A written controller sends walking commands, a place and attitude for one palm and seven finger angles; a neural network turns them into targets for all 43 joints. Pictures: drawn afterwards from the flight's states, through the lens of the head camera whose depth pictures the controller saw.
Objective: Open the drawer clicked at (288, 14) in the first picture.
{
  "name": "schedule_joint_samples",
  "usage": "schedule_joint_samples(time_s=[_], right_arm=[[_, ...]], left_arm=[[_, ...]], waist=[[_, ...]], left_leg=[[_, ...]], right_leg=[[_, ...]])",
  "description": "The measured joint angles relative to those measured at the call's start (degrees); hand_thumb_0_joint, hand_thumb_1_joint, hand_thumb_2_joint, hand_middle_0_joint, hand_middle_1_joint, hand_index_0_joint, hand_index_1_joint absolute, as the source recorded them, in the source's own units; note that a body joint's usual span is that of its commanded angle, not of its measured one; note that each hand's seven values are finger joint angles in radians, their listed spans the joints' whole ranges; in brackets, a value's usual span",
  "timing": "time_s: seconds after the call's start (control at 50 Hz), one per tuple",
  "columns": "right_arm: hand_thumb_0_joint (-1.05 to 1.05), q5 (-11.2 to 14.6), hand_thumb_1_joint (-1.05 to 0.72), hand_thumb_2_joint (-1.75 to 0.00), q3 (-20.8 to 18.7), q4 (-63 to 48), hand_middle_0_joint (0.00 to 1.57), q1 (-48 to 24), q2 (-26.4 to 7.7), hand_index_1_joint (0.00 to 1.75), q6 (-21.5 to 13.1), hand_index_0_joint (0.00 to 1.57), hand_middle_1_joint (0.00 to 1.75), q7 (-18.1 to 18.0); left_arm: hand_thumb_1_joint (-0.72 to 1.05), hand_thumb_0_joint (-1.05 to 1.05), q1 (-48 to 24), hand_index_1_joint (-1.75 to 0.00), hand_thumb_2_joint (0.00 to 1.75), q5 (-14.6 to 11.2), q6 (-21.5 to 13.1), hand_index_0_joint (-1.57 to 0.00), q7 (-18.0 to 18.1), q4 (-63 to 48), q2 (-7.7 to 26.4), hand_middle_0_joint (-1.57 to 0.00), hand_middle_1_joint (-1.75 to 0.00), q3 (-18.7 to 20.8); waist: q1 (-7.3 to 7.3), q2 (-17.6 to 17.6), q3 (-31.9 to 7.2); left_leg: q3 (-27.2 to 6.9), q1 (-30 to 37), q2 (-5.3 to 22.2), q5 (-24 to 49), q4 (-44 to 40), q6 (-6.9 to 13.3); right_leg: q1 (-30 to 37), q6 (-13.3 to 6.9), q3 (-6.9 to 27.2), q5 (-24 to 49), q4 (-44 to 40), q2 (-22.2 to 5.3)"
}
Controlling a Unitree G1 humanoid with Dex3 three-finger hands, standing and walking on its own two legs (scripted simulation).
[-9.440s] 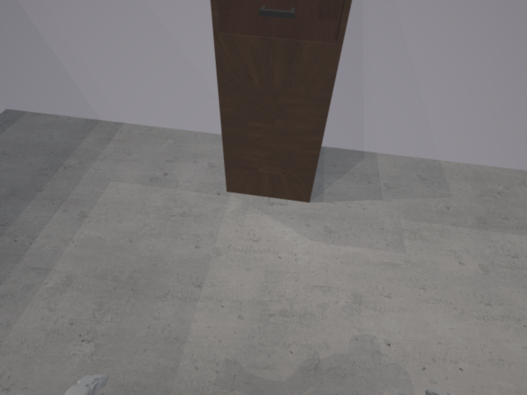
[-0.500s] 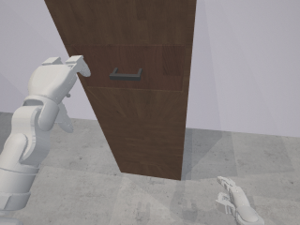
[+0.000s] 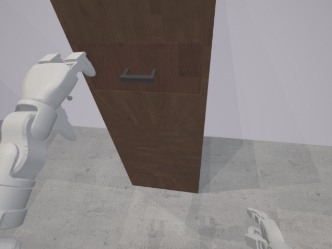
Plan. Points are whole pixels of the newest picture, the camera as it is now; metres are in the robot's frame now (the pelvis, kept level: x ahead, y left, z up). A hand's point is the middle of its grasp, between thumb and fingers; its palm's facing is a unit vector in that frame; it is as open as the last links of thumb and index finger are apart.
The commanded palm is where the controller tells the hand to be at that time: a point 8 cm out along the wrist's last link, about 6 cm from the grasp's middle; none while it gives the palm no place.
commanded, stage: raise the hand with hooked fingers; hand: left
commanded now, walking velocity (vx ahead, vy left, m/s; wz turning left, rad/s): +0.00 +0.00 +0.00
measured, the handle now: (138, 75) +0.57 +0.19 +0.12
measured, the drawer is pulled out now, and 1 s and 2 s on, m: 0.00 0.00 0.00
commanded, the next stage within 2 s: move the hooked fingers above the handle in 0.04 s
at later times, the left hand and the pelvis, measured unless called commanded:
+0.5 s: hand (90, 95) +0.36 +0.23 +0.20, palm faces +0.12 -0.03 -0.99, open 13.9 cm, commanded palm +0.33 +0.22 +0.26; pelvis +0.00 -0.01 +0.00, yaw +1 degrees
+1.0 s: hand (112, 96) +0.41 +0.20 +0.17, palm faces +0.00 -0.03 -1.00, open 13.9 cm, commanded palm +0.40 +0.22 +0.25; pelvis +0.03 -0.01 +0.00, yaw +1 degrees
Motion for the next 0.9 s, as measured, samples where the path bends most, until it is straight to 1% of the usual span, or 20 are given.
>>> schedule_joint_samples(time_s=[0.06, 0.12, 0.2, 0.26, 0.32, 0.4, 0.46, 0.5, 0.54, 0.6, 0.64, 0.7, 0.74, 0.8, 0.86, 0.9], right_arm=[[0.01, 0.25, -0.91, -0.89, 0.29, -0.49, 0.20, -0.46, 0.19, 0.30, 0.30, 0.20, 0.30, -0.03], [0.01, 0.28, -0.91, -0.89, 0.65, -1.09, 0.20, -0.88, 0.44, 0.30, 0.22, 0.20, 0.30, -0.21], [0.01, -0.07, -0.91, -0.89, 1.15, -1.37, 0.20, -1.39, 0.91, 0.30, -0.35, 0.20, 0.30, -0.80], [0.01, -0.22, -0.91, -0.89, 1.30, -0.96, 0.20, -1.50, 1.13, 0.30, -0.92, 0.20, 0.30, -1.31], [0.01, -0.16, -0.91, -0.89, 1.27, -0.43, 0.20, -1.49, 1.21, 0.30, -1.21, 0.20, 0.30, -1.57], [0.01, 0.00, -0.91, -0.89, 0.83, -0.05, 0.20, -0.65, 0.82, 0.30, -0.98, 0.20, 0.30, -1.47], [0.01, 0.14, -0.91, -0.89, 0.36, 0.03, 0.20, 0.31, 0.20, 0.30, -0.46, 0.20, 0.30, -1.24], [0.01, 0.17, -0.91, -0.89, 0.16, 0.04, 0.20, 0.79, -0.13, 0.30, -0.12, 0.20, 0.30, -1.16], [0.01, 0.12, -0.91, -0.89, 0.06, -0.01, 0.20, 1.13, -0.28, 0.30, 0.18, 0.20, 0.30, -1.17], [0.01, -0.08, -0.91, -0.89, 0.13, -0.05, 0.20, 1.25, -0.20, 0.30, 0.37, 0.20, 0.30, -1.28], [0.01, -0.18, -0.91, -0.89, 0.16, -0.02, 0.20, 1.26, -0.05, 0.30, 0.44, 0.20, 0.30, -1.44], [0.01, -0.28, -0.91, -0.89, 0.07, 0.09, 0.20, 1.34, 0.15, 0.30, 0.70, 0.20, 0.30, -1.56], [0.01, -0.23, -0.91, -0.89, -0.08, 0.21, 0.20, 1.57, 0.14, 0.30, 0.96, 0.20, 0.30, -1.64], [0.01, 0.14, -0.91, -0.89, -0.37, 0.26, 0.20, 2.00, -0.27, 0.30, 1.58, 0.20, 0.30, -1.56], [0.01, 0.58, -0.91, -0.89, -0.73, 0.07, 0.20, 2.43, -0.89, 0.30, 2.19, 0.20, 0.30, -1.60], [0.01, 0.77, -0.91, -0.89, -0.87, -0.06, 0.20, 2.42, -1.14, 0.30, 2.40, 0.20, 0.30, -1.79]], left_arm=[[-0.50, 0.00, 0.09, -1.20, 0.30, 0.54, 2.22, -0.32, -1.12, 0.62, -0.60, -0.31, -1.20, -0.69], [-0.50, 0.00, 1.65, -1.20, 0.30, 1.05, 2.51, -0.32, -2.70, -0.40, -1.22, -0.31, -1.20, -2.23], [-0.50, 0.00, 3.16, -1.20, 0.30, 1.14, -0.14, -0.32, -3.59, -1.41, -1.25, -0.31, -1.20, -4.10], [-0.50, 0.00, 0.95, -1.20, 0.30, 1.05, -2.54, -0.32, -2.65, 1.04, -1.04, -0.32, -1.20, -4.87], [-0.50, 0.00, -2.50, -1.20, 0.30, 1.23, -3.33, -0.32, -1.38, 5.04, -0.55, -0.32, -1.20, -4.20], [-0.50, 0.00, -6.69, -1.20, 0.30, 2.20, -1.82, -0.32, -0.63, 9.73, -0.68, -0.32, -1.20, -3.49], [-0.50, 0.00, -8.24, -1.20, 0.30, 3.13, -0.31, -0.32, -1.20, 11.24, -1.62, -0.32, -1.20, -4.67], [-0.50, 0.00, -8.05, -1.20, 0.30, 3.56, -0.15, -0.32, -1.92, 11.04, -2.44, -0.31, -1.20, -5.77], [-0.50, 0.00, -7.34, -1.20, 0.30, 3.61, -0.75, -0.32, -2.57, 10.42, -3.20, -0.31, -1.20, -6.89], [-0.50, 0.00, -5.99, -1.20, 0.30, 3.06, -3.08, -0.32, -2.58, 9.60, -3.55, -0.31, -1.20, -7.25], [-0.50, 0.00, -5.86, -1.20, 0.30, 2.62, -4.57, -0.32, -1.75, 10.30, -3.37, -0.32, -1.20, -6.65], [-0.50, 0.00, -6.38, -1.20, 0.30, 2.23, -5.39, -0.32, -0.02, 12.08, -2.53, -0.32, -1.20, -4.52], [-0.49, 0.01, -7.35, -1.20, 0.30, 2.34, -4.77, -0.32, 1.22, 13.87, -1.81, -0.32, -1.20, -3.07], [-0.49, 0.00, -8.97, -1.20, 0.30, 3.08, -2.29, -0.32, 1.84, 16.50, -1.12, -0.32, -1.20, -1.91], [-0.49, 0.00, -10.16, -1.20, 0.30, 3.91, 0.39, -0.32, 0.75, 18.02, -1.31, -0.31, -1.20, -3.30], [-0.49, 0.00, -10.38, -1.20, 0.30, 4.16, 1.02, -0.32, -0.64, 18.21, -1.89, -0.31, -1.20, -5.07]], waist=[[-0.15, 0.30, -0.30], [-0.41, 0.49, -0.54], [-0.67, 0.26, -0.49], [-0.63, -0.21, -0.24], [-0.60, -0.59, 0.02], [-0.74, -0.60, -0.25], [-1.04, -0.23, -0.66], [-1.37, 0.03, -0.95], [-1.79, 0.14, -1.18], [-2.57, 0.06, -1.27], [-2.96, -0.13, -1.22], [-3.15, -0.47, -1.19], [-3.04, -0.62, -1.32], [-2.67, -0.59, -1.63], [-2.34, -0.39, -1.90], [-2.32, -0.37, -1.95]], left_leg=[[-0.02, -0.06, -0.09, 0.18, -0.07, 0.03], [-0.01, 0.11, -0.14, 0.08, 0.08, 0.06], [-0.11, 0.53, -0.04, -0.18, 0.35, -0.04], [-0.57, 0.51, 0.02, -0.17, 0.44, -0.25], [-0.87, 0.08, 0.24, -0.01, 0.42, -0.53], [-1.18, -0.82, 0.39, 0.15, 0.30, -0.76], [-1.33, -1.28, 0.28, 0.09, 0.22, -0.75], [-1.25, -1.37, 0.21, -0.04, 0.13, -0.68], [-1.05, -1.27, 0.18, -0.23, 0.00, -0.62], [-0.56, -1.00, 0.31, -0.65, -0.06, -0.64], [-0.27, -0.88, 0.45, -0.91, -0.05, -0.72], [0.09, -0.96, 0.74, -1.20, -0.05, -0.93], [0.13, -1.21, 0.87, -1.37, 0.04, -1.06], [-0.10, -1.75, 0.94, -1.57, 0.22, -1.18], [-0.67, -2.26, 0.77, -1.76, 0.49, -1.15], [-1.07, -2.47, 0.61, -1.89, 0.67, -1.07]], right_leg=[[-0.20, 0.01, -0.02, -0.02, 0.28, -0.10], [-0.10, 0.01, -0.01, -0.22, 0.60, -0.15], [0.37, -0.11, -0.09, -0.49, 0.79, -0.06], [0.58, -0.32, -0.54, -0.53, 0.67, 0.02], [0.35, -0.58, -0.84, -0.31, 0.34, 0.26], [-0.35, -0.80, -1.14, -0.10, -0.06, 0.44], [-0.78, -0.78, -1.27, -0.25, -0.07, 0.34], [-0.95, -0.73, -1.18, -0.42, -0.04, 0.28], [-1.02, -0.68, -0.95, -0.63, 0.03, 0.25], [-1.03, -0.69, -0.42, -0.97, 0.17, 0.38], [-1.07, -0.77, -0.11, -1.16, 0.27, 0.52], [-1.31, -0.94, 0.28, -1.31, 0.29, 0.80], [-1.55, -1.04, 0.34, -1.42, 0.31, 0.94], [-1.90, -1.13, 0.12, -1.59, 0.25, 1.02], [-2.05, -1.09, -0.45, -1.84, 0.22, 0.87], [-2.04, -1.03, -0.84, -2.04, 0.22, 0.73]])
